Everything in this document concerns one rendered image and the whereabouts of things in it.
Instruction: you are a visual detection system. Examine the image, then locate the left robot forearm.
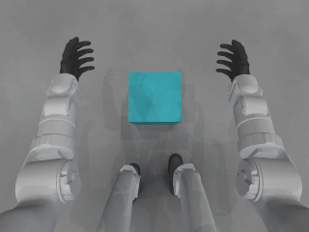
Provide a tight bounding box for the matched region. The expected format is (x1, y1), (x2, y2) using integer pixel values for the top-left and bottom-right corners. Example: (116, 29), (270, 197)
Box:
(15, 72), (81, 201)

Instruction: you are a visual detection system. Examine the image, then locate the robot right hand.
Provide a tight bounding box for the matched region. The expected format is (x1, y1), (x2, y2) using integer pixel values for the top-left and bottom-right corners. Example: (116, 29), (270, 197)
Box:
(216, 40), (250, 83)

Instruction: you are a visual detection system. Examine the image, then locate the robot left thigh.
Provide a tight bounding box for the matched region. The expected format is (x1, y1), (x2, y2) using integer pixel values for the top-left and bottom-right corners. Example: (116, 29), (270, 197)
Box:
(95, 169), (141, 232)

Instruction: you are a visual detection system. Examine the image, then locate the carton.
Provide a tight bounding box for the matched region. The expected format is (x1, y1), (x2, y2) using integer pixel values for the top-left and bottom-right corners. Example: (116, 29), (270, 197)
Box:
(128, 72), (182, 125)

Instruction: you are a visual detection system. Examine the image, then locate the robot left hand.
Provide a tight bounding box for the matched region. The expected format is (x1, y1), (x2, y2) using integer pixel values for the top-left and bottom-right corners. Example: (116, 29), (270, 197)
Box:
(59, 37), (95, 81)

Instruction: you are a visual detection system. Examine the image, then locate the robot left shin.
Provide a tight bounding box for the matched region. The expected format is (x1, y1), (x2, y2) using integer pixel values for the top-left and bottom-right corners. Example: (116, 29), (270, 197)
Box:
(115, 164), (137, 179)

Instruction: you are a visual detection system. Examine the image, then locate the robot right upper arm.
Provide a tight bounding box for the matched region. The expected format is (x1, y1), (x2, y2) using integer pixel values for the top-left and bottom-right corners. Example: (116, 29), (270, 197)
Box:
(235, 157), (309, 232)

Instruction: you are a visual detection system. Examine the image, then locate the robot left upper arm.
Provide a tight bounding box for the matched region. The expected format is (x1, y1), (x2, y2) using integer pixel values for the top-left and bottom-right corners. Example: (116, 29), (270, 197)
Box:
(0, 158), (81, 232)

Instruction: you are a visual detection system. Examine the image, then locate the right robot forearm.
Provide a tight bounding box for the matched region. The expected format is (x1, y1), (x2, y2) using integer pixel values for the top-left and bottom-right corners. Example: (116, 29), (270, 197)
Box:
(229, 74), (302, 196)

